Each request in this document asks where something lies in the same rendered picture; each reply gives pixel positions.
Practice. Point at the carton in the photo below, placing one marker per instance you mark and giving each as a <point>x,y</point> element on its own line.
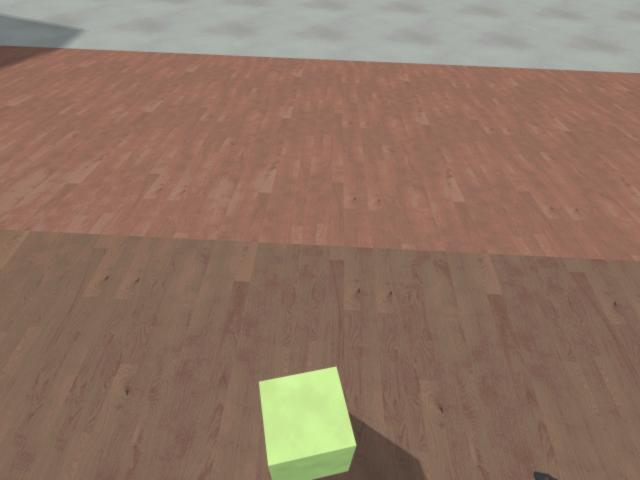
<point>307,428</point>

